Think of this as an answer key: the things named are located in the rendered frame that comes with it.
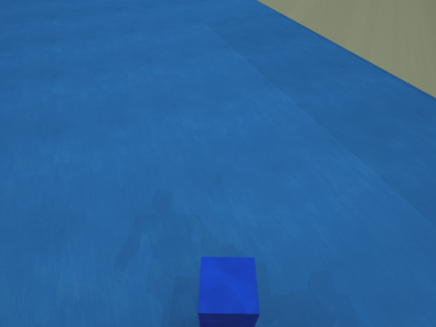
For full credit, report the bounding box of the carton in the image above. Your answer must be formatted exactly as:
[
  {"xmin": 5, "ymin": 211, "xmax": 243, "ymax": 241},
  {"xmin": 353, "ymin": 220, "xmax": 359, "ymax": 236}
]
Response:
[{"xmin": 198, "ymin": 257, "xmax": 260, "ymax": 327}]

